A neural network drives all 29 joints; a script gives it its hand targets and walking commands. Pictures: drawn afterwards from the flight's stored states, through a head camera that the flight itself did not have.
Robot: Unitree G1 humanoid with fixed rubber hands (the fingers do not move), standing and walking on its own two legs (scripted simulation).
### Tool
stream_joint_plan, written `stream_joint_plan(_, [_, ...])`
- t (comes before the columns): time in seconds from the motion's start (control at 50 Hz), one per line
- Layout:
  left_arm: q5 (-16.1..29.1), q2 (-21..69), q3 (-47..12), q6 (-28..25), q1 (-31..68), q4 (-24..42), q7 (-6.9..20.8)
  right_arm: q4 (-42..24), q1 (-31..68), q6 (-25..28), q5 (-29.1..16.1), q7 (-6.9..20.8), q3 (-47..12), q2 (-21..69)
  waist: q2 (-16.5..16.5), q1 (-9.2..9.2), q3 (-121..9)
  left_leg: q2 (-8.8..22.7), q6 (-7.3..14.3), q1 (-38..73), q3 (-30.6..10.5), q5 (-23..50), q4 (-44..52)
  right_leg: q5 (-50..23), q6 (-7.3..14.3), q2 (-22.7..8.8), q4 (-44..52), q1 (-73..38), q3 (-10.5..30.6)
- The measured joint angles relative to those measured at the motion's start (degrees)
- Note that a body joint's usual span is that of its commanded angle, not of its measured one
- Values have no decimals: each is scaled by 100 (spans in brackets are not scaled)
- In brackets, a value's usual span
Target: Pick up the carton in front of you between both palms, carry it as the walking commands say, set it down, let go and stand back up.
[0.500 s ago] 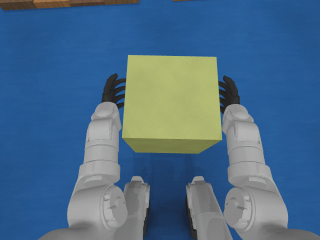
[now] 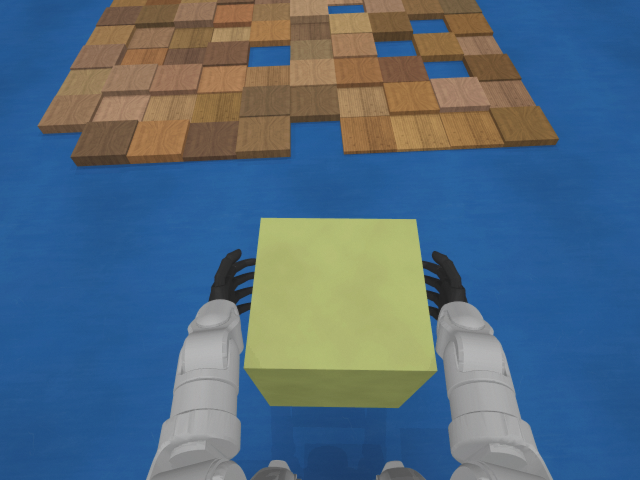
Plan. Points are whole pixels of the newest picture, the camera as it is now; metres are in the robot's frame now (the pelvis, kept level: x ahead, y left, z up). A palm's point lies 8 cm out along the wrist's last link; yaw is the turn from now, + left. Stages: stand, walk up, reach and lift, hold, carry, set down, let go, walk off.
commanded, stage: reach and lift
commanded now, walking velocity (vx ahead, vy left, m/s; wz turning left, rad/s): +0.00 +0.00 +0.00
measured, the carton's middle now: (336, 321) +0.35 +0.00 -0.07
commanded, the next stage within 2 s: hold in 1.22 s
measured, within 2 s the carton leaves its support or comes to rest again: neither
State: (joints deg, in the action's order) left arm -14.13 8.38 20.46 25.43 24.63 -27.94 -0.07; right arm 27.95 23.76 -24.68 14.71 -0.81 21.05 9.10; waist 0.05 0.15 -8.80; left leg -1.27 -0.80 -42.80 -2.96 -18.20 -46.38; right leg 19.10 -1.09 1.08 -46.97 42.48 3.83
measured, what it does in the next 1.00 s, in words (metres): stands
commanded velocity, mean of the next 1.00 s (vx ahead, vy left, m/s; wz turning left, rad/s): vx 0.00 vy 0.00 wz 0.00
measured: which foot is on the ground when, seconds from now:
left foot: down 0.00-1.00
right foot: down 0.00-1.00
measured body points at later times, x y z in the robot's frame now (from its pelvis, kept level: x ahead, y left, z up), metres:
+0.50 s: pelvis +0.01 +0.00 +0.04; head -0.01 -0.01 +0.49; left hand +0.33 +0.15 +0.06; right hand +0.32 -0.16 +0.06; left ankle +0.04 +0.13 -0.70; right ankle +0.03 -0.13 -0.70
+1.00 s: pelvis +0.02 +0.00 +0.05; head +0.00 +0.00 +0.50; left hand +0.33 +0.15 +0.07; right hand +0.33 -0.15 +0.07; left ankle +0.04 +0.13 -0.70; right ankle +0.03 -0.13 -0.70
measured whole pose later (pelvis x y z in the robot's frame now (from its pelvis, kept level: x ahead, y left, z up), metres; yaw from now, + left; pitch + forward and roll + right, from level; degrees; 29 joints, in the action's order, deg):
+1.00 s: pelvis +0.02 +0.00 +0.05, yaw +0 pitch -5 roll +0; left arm -16.2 9.0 14.0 37.6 16.3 -17.1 1.0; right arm 16.8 15.2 -37.3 16.6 1.0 14.2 8.8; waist 0.4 0.2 1.3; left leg -0.6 -0.4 -6.1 -3.0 -11.0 -22.0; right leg 11.5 -1.0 0.3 -22.0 5.6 4.1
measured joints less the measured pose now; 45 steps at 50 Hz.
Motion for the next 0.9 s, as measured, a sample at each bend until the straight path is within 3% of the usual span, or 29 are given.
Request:
stream_joint_plan(0.32, [-265,148,-317,879,-536,522,85,-603,-659,-872,197,184,-294,12,44,-29,632,58,6,2891,-14,578,1868,-574,35,-49,1852,-2878,5])
stream_joint_plan(0.5, [-420,186,-143,965,-415,515,171,-533,-441,-1001,375,247,-178,67,48,6,961,84,6,3221,-22,652,2025,-679,39,-32,2059,-3229,1])
stream_joint_plan(0.9, [-238,90,-525,1134,-744,970,137,-997,-748,-1200,272,216,-592,-9,37,-29,990,60,31,3549,-31,726,2381,-757,18,-77,2447,-3580,-1])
